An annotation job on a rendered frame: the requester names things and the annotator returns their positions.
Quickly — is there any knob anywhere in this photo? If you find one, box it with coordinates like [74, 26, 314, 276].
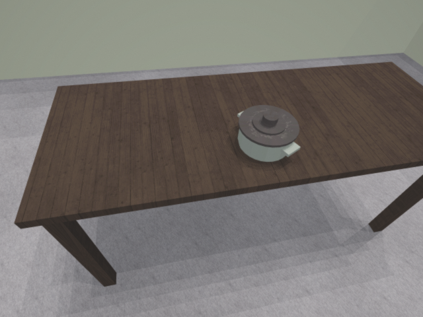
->
[262, 110, 279, 125]

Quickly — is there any pot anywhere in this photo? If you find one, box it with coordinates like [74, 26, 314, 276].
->
[237, 112, 301, 162]

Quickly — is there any lid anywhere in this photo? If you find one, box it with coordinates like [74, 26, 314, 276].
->
[239, 105, 299, 147]

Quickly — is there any table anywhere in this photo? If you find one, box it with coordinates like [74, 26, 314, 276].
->
[14, 62, 423, 287]

